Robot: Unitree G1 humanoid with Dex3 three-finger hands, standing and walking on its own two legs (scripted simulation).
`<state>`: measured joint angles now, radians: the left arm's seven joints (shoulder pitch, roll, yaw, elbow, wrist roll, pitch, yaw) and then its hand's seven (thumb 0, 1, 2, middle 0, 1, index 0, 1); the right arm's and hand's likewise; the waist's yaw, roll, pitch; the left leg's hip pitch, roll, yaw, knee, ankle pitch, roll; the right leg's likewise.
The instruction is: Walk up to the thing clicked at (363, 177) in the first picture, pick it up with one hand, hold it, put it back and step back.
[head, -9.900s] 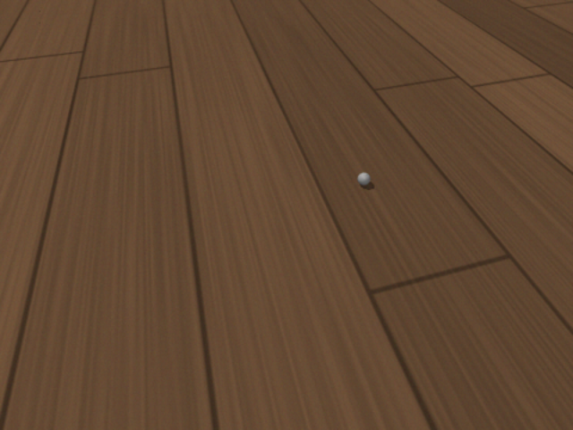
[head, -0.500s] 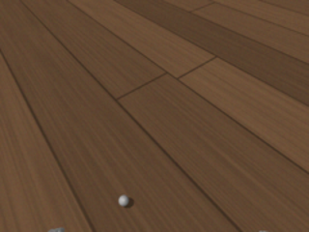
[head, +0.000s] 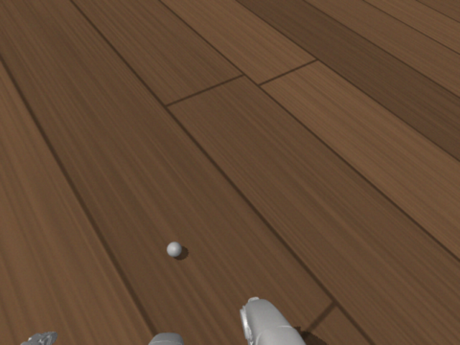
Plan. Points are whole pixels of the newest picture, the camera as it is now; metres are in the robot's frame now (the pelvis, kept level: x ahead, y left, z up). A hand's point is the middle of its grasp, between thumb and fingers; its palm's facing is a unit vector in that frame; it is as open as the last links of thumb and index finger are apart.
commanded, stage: walk up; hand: left
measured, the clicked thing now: (174, 249) +0.51 +0.17 -0.73
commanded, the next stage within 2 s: none
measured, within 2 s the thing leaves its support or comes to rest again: neither
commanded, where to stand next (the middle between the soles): +0.13 -0.05 m, yaw -3 degrees
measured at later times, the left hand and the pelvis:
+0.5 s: hand out of the picture +0.06 +0.23 -0.11, palm faces -0.02 -0.86 -0.50, open 7.4 cm; pelvis +0.04 -0.07 +0.01, yaw -2 degrees
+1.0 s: hand out of the picture +0.13 +0.23 -0.18, palm faces -0.09 -0.92 -0.37, open 7.4 cm; pelvis +0.03 -0.03 -0.02, yaw -4 degrees
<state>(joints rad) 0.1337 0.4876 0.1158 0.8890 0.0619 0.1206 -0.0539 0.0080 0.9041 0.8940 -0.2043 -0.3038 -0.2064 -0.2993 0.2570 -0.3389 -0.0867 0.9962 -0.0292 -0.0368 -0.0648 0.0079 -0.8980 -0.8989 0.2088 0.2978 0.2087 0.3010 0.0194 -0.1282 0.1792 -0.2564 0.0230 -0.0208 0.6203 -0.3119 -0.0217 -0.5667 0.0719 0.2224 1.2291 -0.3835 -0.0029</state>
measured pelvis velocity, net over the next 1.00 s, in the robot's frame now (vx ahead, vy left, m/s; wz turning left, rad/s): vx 0.03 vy -0.03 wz -0.08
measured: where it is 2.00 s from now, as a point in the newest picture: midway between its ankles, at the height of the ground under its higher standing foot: outside the picture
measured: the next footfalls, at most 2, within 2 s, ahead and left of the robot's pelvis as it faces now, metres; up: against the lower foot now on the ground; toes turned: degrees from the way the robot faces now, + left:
right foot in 0.22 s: +0.06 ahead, -0.20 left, +0.00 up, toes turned -4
left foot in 0.68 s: +0.18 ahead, +0.10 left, +0.00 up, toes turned -2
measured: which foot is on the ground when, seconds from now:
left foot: down 0.00-0.24, up 0.26-0.66, down 0.68-1.00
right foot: up 0.00-0.20, down 0.22-0.70, up 0.72-1.00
